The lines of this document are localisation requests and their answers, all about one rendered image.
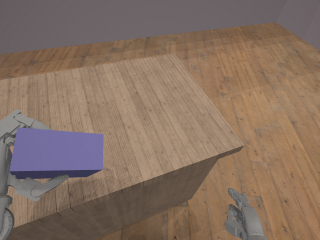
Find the sponge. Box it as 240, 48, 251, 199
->
9, 127, 104, 180

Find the robot left hand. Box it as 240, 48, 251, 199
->
0, 109, 69, 202

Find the robot left forearm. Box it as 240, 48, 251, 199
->
0, 195, 15, 240

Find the robot right hand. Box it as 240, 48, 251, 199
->
224, 188, 265, 240

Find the table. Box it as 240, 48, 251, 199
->
0, 54, 245, 240

